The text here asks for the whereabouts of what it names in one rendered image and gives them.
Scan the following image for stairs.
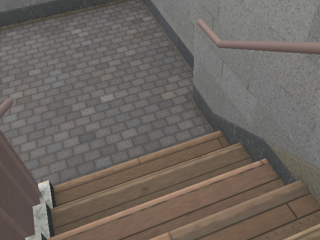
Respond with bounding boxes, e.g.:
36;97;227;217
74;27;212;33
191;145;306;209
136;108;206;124
47;130;320;240

